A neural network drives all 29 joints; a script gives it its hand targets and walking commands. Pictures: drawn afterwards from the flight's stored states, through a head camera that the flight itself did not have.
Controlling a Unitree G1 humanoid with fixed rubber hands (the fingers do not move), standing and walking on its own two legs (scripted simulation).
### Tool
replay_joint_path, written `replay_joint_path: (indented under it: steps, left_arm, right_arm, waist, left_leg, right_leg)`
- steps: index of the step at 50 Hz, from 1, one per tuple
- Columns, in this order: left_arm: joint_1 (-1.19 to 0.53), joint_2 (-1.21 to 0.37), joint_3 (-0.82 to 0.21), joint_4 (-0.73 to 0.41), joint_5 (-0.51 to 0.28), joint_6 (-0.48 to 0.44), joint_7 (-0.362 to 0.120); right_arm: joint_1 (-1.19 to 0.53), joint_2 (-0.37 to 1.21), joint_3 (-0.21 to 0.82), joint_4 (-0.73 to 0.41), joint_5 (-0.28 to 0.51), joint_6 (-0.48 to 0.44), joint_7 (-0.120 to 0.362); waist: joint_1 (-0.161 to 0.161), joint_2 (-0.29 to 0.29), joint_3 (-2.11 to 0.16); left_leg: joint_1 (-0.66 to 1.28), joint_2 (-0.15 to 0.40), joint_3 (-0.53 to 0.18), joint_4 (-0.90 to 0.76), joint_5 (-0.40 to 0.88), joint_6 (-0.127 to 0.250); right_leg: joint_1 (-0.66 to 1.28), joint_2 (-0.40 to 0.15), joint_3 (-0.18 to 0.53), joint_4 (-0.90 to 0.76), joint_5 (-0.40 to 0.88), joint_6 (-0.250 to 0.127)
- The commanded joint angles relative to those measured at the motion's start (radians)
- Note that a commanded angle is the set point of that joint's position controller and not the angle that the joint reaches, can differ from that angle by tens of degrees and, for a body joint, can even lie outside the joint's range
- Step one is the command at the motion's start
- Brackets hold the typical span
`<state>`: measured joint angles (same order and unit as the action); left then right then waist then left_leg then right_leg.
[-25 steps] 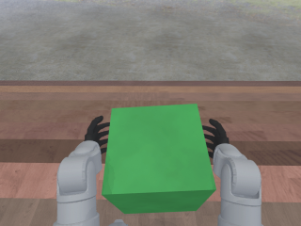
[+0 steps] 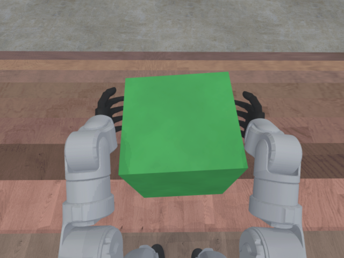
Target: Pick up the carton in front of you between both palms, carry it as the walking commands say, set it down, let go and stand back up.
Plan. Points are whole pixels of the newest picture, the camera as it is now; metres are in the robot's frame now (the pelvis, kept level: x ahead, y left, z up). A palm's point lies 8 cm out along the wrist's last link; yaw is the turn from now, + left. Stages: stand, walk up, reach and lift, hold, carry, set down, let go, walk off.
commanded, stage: carry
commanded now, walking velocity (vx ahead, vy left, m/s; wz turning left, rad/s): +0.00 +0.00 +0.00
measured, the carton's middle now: (180, 143) +0.38 +0.00 +0.00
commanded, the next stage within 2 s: none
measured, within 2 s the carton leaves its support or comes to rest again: neither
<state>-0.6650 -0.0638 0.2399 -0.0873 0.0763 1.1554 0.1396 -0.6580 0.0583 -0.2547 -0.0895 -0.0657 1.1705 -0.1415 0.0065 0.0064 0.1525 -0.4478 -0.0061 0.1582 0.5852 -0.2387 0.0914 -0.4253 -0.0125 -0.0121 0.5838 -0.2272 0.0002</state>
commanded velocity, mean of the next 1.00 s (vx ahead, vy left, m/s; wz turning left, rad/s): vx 0.14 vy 0.00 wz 0.00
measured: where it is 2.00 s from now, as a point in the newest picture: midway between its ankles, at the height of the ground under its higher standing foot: (168, 181)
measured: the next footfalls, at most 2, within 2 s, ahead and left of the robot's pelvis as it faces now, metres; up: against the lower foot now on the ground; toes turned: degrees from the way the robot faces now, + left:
left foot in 1.28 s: +0.18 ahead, +0.08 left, +0.00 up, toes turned +3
right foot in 1.70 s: +0.46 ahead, -0.07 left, -0.12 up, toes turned -2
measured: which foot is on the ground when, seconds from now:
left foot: down 0.00-1.00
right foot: down 0.00-1.00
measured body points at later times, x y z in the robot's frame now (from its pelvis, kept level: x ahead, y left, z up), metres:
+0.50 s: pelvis +0.05 -0.02 +0.01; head +0.06 -0.02 +0.46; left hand +0.41 +0.14 +0.13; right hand +0.41 -0.16 +0.12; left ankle +0.04 +0.07 -0.73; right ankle +0.02 -0.12 -0.72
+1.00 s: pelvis +0.05 -0.03 +0.00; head +0.01 -0.03 +0.45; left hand +0.40 +0.13 +0.13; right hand +0.40 -0.17 +0.13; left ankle +0.04 +0.07 -0.73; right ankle +0.02 -0.12 -0.73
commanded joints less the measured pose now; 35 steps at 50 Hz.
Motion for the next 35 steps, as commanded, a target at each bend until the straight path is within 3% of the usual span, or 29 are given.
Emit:
replay_joint_path:
  steps: [1,2,3,4,7,9,11,14,16,22,24,26,29,32,35]
  left_arm:
    - [-0.612,-1.044,-0.770,-0.106,-0.418,0.004,-0.231]
    - [-0.601,-1.036,-0.773,-0.105,-0.422,0.007,-0.238]
    - [-0.589,-1.025,-0.775,-0.097,-0.424,0.010,-0.244]
    - [-0.582,-1.014,-0.781,-0.086,-0.424,0.013,-0.249]
    - [-0.573,-1.007,-0.791,-0.038,-0.426,0.020,-0.264]
    - [-0.599,-1.016,-0.792,-0.018,-0.431,0.021,-0.270]
    - [-0.620,-1.028,-0.783,0.007,-0.441,0.024,-0.272]
    - [-0.624,-1.040,-0.759,0.057,-0.451,0.029,-0.274]
    - [-0.615,-1.048,-0.736,0.092,-0.451,0.033,-0.274]
    - [-0.620,-1.069,-0.673,0.180,-0.437,0.037,-0.274]
    - [-0.630,-1.073,-0.655,0.199,-0.433,0.036,-0.274]
    - [-0.646,-1.079,-0.643,0.198,-0.432,0.036,-0.274]
    - [-0.706,-1.086,-0.647,0.157,-0.444,0.028,-0.270]
    - [-0.708,-1.079,-0.642,0.144,-0.444,0.032,-0.261]
    - [-0.678,-1.064,-0.628,0.168,-0.431,0.040,-0.257]
  right_arm:
    - [-0.680,1.025,0.787,-0.138,0.424,-0.004,0.245]
    - [-0.672,1.013,0.787,-0.135,0.420,-0.002,0.243]
    - [-0.658,1.004,0.787,-0.121,0.413,0.002,0.243]
    - [-0.638,0.999,0.788,-0.097,0.405,0.005,0.243]
    - [-0.589,0.994,0.775,-0.026,0.392,0.010,0.254]
    - [-0.596,0.995,0.760,-0.001,0.392,0.009,0.262]
    - [-0.614,1.002,0.754,0.016,0.394,0.010,0.266]
    - [-0.631,1.007,0.738,0.035,0.398,0.012,0.264]
    - [-0.640,1.010,0.724,0.053,0.398,0.015,0.262]
    - [-0.669,1.034,0.686,0.115,0.408,0.019,0.266]
    - [-0.681,1.042,0.673,0.130,0.413,0.018,0.267]
    - [-0.696,1.049,0.667,0.134,0.417,0.013,0.265]
    - [-0.768,1.073,0.676,0.096,0.439,0.009,0.263]
    - [-0.785,1.083,0.685,0.090,0.456,0.013,0.261]
    - [-0.759,1.077,0.674,0.118,0.455,0.018,0.262]
  waist:
    - [0.011,-0.129,-0.819]
    - [0.013,-0.150,-0.806]
    - [0.014,-0.136,-0.793]
    - [0.011,-0.122,-0.780]
    - [0.002,-0.001,-0.778]
    - [-0.008,0.054,-0.737]
    - [-0.006,0.053,-0.717]
    - [0.000,0.003,-0.705]
    - [0.003,-0.015,-0.699]
    - [-0.004,0.008,-0.687]
    - [-0.006,-0.001,-0.688]
    - [-0.007,-0.014,-0.691]
    - [-0.012,-0.034,-0.639]
    - [-0.015,-0.025,-0.598]
    - [-0.014,-0.018,-0.595]
  left_leg:
    - [0.302,0.107,-0.098,0.070,0.420,-0.010]
    - [0.277,0.097,-0.096,0.068,0.363,-0.024]
    - [0.282,0.090,-0.094,0.045,0.349,-0.029]
    - [0.308,0.097,-0.095,0.033,0.408,-0.023]
    - [0.448,0.172,-0.141,0.048,0.813,0.023]
    - [0.461,0.199,-0.158,0.035,0.980,0.039]
    - [0.431,0.182,-0.146,0.024,0.912,0.026]
    - [0.375,0.144,-0.124,0.003,0.697,0.000]
    - [0.369,0.136,-0.119,-0.009,0.640,-0.009]
    - [0.386,0.177,-0.147,-0.030,0.706,-0.001]
    - [0.362,0.177,-0.147,-0.031,0.617,-0.006]
    - [0.306,0.159,-0.142,-0.028,0.408,-0.016]
    - [0.283,0.141,-0.151,-0.088,0.188,-0.026]
    - [0.281,0.145,-0.167,-0.133,0.110,-0.022]
    - [0.281,0.151,-0.171,-0.145,0.127,-0.022]
  right_leg:
    - [0.408,-0.168,0.122,0.056,0.870,-0.123]
    - [0.422,-0.183,0.127,0.061,0.936,-0.131]
    - [0.411,-0.177,0.119,0.065,0.939,-0.131]
    - [0.381,-0.163,0.101,0.078,0.900,-0.122]
    - [0.242,-0.100,0.055,0.084,0.551,-0.080]
    - [0.191,-0.066,0.038,0.047,0.393,-0.054]
    - [0.214,-0.071,0.037,0.019,0.452,-0.050]
    - [0.272,-0.103,0.055,0.014,0.646,-0.067]
    - [0.276,-0.113,0.057,0.010,0.673,-0.072]
    - [0.250,-0.100,0.048,-0.011,0.487,-0.056]
    - [0.268,-0.114,0.057,-0.016,0.483,-0.057]
    - [0.304,-0.138,0.071,-0.031,0.502,-0.064]
    - [0.243,-0.140,0.092,-0.085,0.307,-0.073]
    - [0.215,-0.120,0.090,-0.130,0.125,-0.068]
    - [0.226,-0.117,0.088,-0.137,0.119,-0.066]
